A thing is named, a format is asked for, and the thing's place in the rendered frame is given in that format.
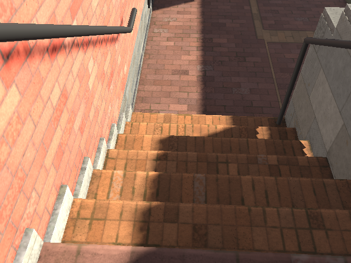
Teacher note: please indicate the stairs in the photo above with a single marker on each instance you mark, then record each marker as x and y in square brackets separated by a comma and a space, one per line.
[213, 182]

